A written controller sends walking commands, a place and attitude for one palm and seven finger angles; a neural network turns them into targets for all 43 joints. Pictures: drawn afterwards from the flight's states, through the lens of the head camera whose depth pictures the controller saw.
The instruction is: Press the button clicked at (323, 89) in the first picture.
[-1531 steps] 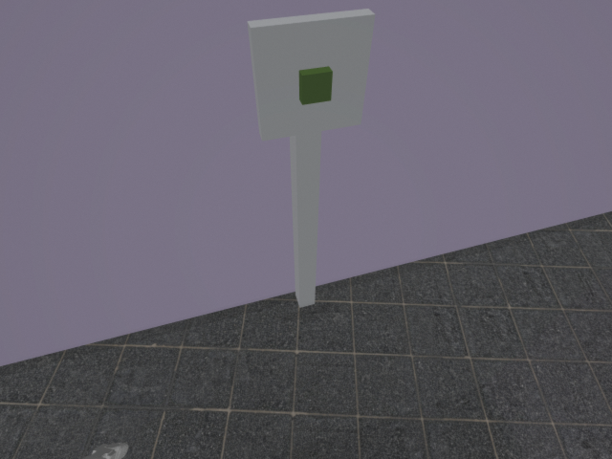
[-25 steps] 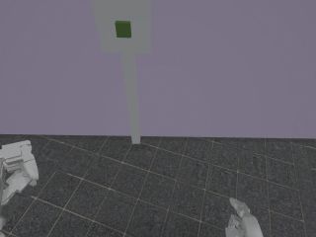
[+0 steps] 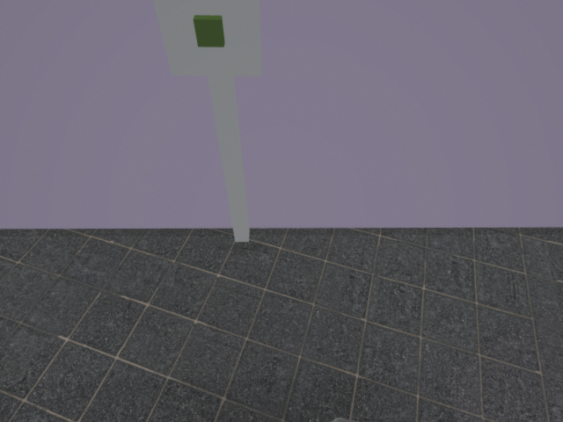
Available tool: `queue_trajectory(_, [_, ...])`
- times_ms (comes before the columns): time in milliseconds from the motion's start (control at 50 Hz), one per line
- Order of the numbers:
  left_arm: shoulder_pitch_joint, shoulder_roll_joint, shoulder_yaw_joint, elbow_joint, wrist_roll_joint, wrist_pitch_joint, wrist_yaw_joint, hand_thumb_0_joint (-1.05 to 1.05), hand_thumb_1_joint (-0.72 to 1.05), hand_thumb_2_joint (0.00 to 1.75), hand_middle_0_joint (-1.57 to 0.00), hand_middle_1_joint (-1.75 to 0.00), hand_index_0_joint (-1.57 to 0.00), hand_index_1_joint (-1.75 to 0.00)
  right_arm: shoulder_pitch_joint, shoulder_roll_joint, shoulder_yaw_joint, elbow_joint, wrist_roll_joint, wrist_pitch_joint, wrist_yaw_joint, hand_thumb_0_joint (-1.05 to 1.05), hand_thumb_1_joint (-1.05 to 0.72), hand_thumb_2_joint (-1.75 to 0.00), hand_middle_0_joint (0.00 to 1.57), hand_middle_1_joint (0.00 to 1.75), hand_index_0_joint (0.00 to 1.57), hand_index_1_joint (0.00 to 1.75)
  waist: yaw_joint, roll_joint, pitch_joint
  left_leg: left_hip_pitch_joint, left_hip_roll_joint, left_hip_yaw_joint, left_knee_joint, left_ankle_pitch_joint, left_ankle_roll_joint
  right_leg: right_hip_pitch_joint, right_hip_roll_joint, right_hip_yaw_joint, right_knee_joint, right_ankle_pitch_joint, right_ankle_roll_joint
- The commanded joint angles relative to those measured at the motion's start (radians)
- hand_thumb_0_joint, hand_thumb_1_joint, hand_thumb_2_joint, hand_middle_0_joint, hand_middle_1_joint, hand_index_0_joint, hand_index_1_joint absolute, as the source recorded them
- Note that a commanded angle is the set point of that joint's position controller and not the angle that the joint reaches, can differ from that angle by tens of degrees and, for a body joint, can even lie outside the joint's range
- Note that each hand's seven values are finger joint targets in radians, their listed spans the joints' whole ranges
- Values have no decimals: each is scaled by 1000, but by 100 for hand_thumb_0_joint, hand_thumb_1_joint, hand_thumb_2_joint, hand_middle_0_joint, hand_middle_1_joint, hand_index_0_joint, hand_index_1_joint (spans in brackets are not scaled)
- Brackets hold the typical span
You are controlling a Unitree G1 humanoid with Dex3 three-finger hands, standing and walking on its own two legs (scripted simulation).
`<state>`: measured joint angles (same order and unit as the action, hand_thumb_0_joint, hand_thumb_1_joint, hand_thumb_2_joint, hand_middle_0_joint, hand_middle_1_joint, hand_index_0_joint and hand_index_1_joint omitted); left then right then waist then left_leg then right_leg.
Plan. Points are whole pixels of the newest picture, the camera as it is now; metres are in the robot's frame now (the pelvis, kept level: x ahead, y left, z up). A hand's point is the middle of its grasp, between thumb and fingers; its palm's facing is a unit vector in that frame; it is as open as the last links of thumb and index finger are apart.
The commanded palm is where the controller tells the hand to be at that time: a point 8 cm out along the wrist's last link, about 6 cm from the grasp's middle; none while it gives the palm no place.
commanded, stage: let the arm hang, fingers relaxed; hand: left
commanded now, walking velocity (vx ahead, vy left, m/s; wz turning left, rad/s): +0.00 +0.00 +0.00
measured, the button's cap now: (209, 30) +0.85 +0.18 +0.14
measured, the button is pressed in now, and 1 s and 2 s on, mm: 0 0 0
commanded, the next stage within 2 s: stand and wait in 0.80 s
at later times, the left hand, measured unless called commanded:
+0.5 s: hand out of the picture +0.06 +0.23 -0.14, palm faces +0.00 -0.94 -0.33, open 7.1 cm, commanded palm none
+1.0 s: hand out of the picture +0.13 +0.22 -0.13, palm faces -0.03 -0.94 -0.33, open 7.4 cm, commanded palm none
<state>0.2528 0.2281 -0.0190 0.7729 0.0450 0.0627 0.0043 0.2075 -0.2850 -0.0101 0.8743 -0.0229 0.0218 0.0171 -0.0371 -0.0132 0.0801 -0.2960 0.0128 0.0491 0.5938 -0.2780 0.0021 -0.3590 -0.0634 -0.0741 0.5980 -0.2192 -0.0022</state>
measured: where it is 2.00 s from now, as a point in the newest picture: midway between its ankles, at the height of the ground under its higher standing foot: outside the picture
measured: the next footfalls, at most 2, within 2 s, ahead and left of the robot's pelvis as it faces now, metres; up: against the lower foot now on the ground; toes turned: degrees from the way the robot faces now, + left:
none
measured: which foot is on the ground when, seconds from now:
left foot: down 0.00-1.00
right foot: down 0.00-1.00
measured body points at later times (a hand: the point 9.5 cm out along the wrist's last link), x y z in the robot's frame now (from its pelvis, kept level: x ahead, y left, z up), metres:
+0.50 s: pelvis +0.01 -0.01 +0.01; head +0.02 -0.02 +0.46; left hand +0.07 +0.28 -0.12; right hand +0.03 -0.26 -0.15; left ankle +0.03 +0.12 -0.73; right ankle +0.06 -0.12 -0.73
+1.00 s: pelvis +0.04 -0.01 +0.02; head +0.06 -0.03 +0.47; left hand +0.13 +0.27 -0.11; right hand +0.10 -0.30 -0.13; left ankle +0.03 +0.12 -0.73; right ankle +0.06 -0.12 -0.73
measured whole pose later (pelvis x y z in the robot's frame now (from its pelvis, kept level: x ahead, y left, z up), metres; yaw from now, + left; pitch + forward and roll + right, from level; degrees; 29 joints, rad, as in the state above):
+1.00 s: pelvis +0.04 -0.01 +0.02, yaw +0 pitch -1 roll +0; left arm 0.07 0.30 0.02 1.14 0.02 -0.01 0.00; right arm 0.12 -0.33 -0.02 1.11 -0.02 0.01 0.00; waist -0.02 0.03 0.08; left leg -0.10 0.04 0.04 0.32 -0.19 -0.03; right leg -0.18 -0.02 -0.09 0.34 -0.14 -0.02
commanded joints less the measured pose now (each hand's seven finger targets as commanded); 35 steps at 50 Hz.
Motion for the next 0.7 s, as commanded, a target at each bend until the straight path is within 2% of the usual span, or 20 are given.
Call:
queue_trajectory(0, [-33, 213, 68, 10, -23, -63, 9, 0, 90, 90, -71, -86, -71, -86, -17, -122, -30, -29, -3, -24, -15, 0, -90, -90, 20, 30, 20, 30, 41, 133, -117, -45, 81, -116, -206, -30, 36, 149, -50, 112, -182, -106, -50])
queue_trajectory(40, [-27, 208, 69, 73, -28, -66, 10, 0, 90, 90, -64, -78, -64, -78, 3, -114, -32, 5, -2, -19, -20, 0, -90, -90, 20, 30, 20, 30, 41, 157, -112, -33, 78, -107, -215, -67, 32, 154, -52, 116, -209, -122, -59])
queue_trajectory(80, [-38, 213, 70, 119, -28, -70, 9, 0, 90, 90, -57, -70, -57, -70, 37, -110, -34, 36, 1, -15, -21, 0, -90, -90, 20, 30, 20, 30, 34, 97, -94, -15, 76, -99, -213, -81, 31, 141, -61, 122, -251, -157, -62])
queue_trajectory(140, [-52, 213, 71, 179, -30, -71, 9, 0, 90, 90, -46, -58, -46, -58, 78, -107, -38, 84, 1, -13, -25, 0, -90, -90, 20, 30, 20, 30, 27, 55, -71, 16, 75, -92, -219, -85, 32, 112, -67, 125, -286, -198, -67])
queue_trajectory(220, [-65, 215, 75, 232, -30, -71, 11, 0, 90, 90, -31, -42, -31, -42, 104, -108, -43, 124, 1, -13, -28, 0, -90, -90, 20, 30, 20, 30, 26, 20, -33, 14, 84, -97, -247, -89, 35, 105, -63, 113, -300, -205, -63])
queue_trajectory(280, [-74, 217, 78, 260, -29, -72, 12, 0, 90, 90, -20, -30, -20, -30, 101, -111, -45, 145, 0, -15, -30, 0, -90, -90, 20, 30, 20, 30, 28, 24, -13, 13, 90, -99, -266, -94, 36, 102, -60, 110, -304, -202, -61])
queue_trajectory(360, [-88, 227, 83, 284, -29, -75, 12, 0, 90, 90, -20, -30, -20, -30, 83, -124, -48, 160, 1, -19, -30, 0, -90, -90, 20, 30, 20, 30, 35, 4, -14, 20, 89, -98, -275, -73, 38, 119, -59, 112, -308, -180, -60])
queue_trajectory(440, [-126, 243, 87, 291, -29, -81, 11, 0, 90, 90, -20, -30, -20, -30, 69, -133, -50, 175, 0, -24, -29, 0, -90, -90, 20, 30, 20, 30, 29, -24, -28, 38, 89, -91, -278, -24, 34, 140, -68, 115, -314, -150, -59])
queue_trajectory(560, [-159, 247, 86, 296, -30, -90, 12, 0, 90, 90, -20, -30, -20, -30, 8, -152, -47, 178, 3, -35, -30, 0, -90, -90, 20, 30, 20, 30, 35, 33, -70, 78, 110, -100, -296, 108, 27, 196, -65, 97, -281, 26, -52])
queue_trajectory(680, [-194, 260, 84, 299, -31, -95, 11, 0, 90, 90, -20, -30, -20, -30, -38, -173, -44, 185, 3, -38, -31, 0, -90, -90, 20, 30, 20, 30, 31, 30, -86, 113, 116, -97, -316, 161, 18, 229, -73, 91, -287, 111, -45])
